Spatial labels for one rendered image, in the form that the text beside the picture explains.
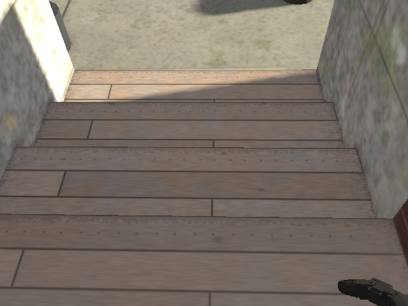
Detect stairs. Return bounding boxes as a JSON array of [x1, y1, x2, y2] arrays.
[[0, 69, 376, 218]]

